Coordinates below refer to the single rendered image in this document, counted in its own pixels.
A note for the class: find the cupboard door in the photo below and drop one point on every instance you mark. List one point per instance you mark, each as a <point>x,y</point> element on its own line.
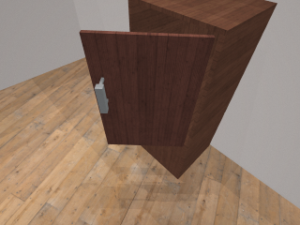
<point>151,80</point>

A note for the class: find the handle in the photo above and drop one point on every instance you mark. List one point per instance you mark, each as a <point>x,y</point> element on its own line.
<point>102,100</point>

